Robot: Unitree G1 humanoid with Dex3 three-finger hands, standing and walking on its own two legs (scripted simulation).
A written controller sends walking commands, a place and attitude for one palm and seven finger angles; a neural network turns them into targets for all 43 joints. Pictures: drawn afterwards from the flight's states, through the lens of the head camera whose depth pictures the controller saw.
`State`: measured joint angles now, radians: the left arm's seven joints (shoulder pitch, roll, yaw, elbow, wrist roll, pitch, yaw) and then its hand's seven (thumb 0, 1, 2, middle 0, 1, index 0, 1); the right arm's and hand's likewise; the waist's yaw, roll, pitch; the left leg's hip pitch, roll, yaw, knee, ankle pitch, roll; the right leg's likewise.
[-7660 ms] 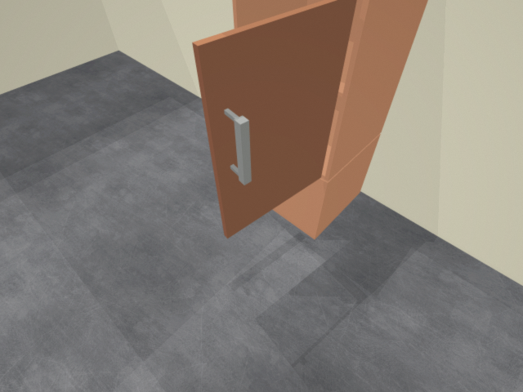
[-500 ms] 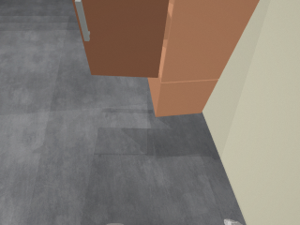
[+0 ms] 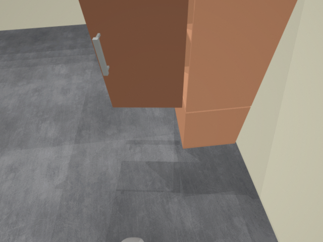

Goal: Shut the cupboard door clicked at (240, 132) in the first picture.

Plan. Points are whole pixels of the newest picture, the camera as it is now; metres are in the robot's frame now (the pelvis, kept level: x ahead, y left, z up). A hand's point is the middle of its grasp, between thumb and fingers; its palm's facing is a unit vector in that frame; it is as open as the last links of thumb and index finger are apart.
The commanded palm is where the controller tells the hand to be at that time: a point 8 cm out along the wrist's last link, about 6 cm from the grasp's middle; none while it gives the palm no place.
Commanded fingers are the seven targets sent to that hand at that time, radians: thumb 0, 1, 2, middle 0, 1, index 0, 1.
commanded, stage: take the last steps up to it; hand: left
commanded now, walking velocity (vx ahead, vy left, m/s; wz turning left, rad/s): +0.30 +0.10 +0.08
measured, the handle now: (102, 55) +0.85 +0.32 +0.01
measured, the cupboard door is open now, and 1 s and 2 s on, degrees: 82 82 82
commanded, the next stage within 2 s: come to a stop and stand still in 0.82 s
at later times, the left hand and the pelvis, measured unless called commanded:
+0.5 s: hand (81, 241) +0.15 +0.26 -0.18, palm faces +0.09 -0.98 -0.16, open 7.4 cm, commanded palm none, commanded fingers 0.00 0.90 0.90 -0.20 -0.30 -0.20 -0.30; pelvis +0.17 +0.09 +0.00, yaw +1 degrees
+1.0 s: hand (102, 168) +0.38 +0.25 -0.16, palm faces +0.06 -0.97 -0.23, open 7.1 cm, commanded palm none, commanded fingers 0.00 0.90 0.90 -0.20 -0.30 -0.20 -0.30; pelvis +0.33 +0.06 +0.00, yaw +1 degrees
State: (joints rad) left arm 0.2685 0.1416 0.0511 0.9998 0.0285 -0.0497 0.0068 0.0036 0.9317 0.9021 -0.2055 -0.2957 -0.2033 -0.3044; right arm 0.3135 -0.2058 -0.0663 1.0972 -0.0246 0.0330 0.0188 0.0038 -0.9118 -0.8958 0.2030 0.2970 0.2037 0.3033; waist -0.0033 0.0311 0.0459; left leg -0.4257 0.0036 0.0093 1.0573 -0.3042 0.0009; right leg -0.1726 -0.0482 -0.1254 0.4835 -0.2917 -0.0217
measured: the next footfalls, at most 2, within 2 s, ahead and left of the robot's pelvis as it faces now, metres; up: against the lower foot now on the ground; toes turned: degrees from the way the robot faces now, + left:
left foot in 0.32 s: +0.23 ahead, +0.18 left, +0.00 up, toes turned +10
right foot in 0.78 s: +0.36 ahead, -0.03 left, +0.00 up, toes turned -7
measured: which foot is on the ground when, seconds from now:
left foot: up 0.00-0.30, down 0.32-0.80, up 0.82-1.00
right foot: down 0.00-0.32, up 0.34-0.76, down 0.78-1.00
